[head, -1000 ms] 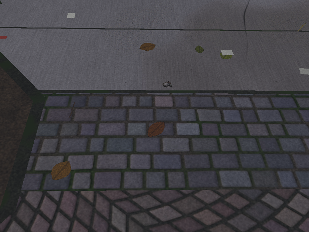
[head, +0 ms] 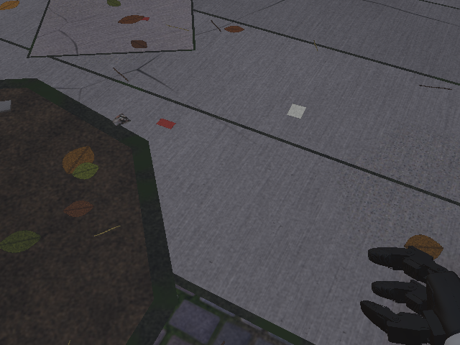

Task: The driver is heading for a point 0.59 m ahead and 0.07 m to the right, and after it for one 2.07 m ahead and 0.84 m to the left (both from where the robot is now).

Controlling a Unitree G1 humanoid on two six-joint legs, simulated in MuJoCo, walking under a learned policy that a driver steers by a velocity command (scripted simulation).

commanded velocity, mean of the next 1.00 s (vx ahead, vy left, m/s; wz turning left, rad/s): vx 0.64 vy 0.00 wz -0.20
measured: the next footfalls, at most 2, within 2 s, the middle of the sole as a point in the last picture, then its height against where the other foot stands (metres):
left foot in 0.06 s outside the picture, level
right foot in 0.48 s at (348, 333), level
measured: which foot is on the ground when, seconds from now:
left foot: up 0.00-0.04, down 0.06-0.50, up 0.52-0.94, down 0.96-1.00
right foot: down 0.00-0.06, up 0.08-0.46, down 0.48-0.98, up 1.00-1.00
